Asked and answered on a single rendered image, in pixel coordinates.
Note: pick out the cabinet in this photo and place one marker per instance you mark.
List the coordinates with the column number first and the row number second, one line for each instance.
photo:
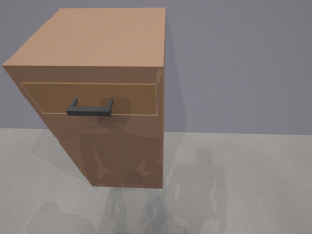
column 102, row 45

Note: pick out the drawer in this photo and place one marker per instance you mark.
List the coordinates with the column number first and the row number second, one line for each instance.
column 128, row 98

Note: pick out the handle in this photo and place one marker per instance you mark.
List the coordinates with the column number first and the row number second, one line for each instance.
column 102, row 111

